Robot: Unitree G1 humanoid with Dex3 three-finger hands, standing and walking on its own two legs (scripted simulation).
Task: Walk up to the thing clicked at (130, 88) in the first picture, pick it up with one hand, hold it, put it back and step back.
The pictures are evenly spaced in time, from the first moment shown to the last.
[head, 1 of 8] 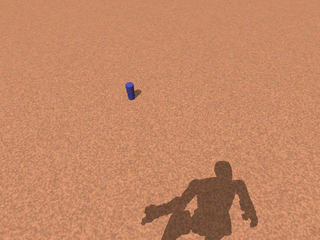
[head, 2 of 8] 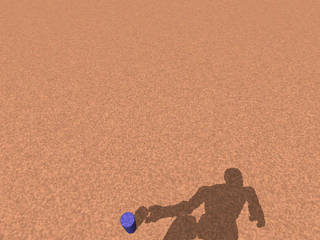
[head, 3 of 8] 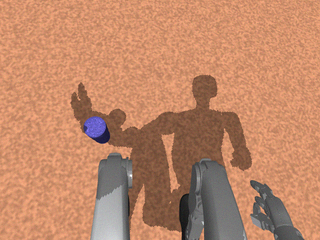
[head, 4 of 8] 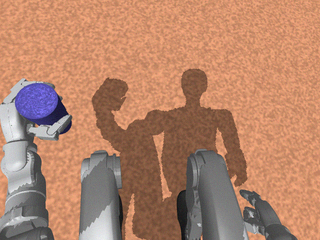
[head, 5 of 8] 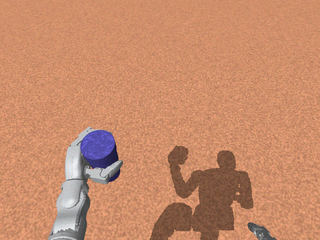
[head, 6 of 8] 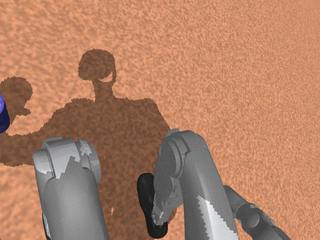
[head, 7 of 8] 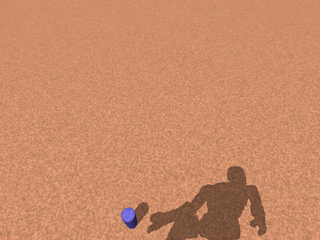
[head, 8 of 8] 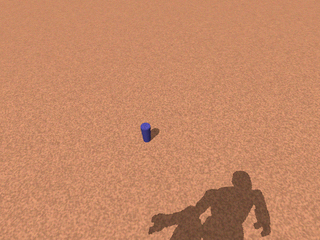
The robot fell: no
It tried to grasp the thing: yes
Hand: left
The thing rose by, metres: 0.68
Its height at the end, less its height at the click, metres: +0.00
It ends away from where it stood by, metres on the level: 0.02
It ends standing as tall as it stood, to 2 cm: yes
